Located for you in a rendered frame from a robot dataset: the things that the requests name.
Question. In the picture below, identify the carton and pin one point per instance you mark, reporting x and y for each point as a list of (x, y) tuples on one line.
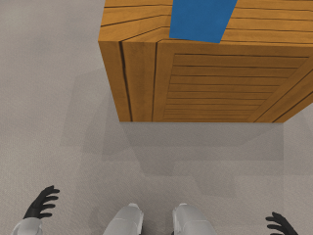
[(200, 20)]

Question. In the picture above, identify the robot left hand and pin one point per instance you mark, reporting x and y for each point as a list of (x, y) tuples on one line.
[(37, 206)]

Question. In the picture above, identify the robot right hand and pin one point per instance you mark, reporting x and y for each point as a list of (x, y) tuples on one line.
[(285, 227)]

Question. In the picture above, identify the left robot forearm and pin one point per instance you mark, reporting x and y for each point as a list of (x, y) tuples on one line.
[(28, 226)]

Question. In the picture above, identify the right robot thigh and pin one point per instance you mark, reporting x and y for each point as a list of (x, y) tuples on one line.
[(189, 220)]

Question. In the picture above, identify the pedestal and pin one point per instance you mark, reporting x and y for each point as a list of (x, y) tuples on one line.
[(260, 72)]

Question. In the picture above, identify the left robot thigh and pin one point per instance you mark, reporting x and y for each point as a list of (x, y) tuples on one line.
[(128, 221)]

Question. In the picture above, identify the robot thigh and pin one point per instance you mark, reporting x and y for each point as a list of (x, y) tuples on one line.
[(189, 220), (128, 221)]

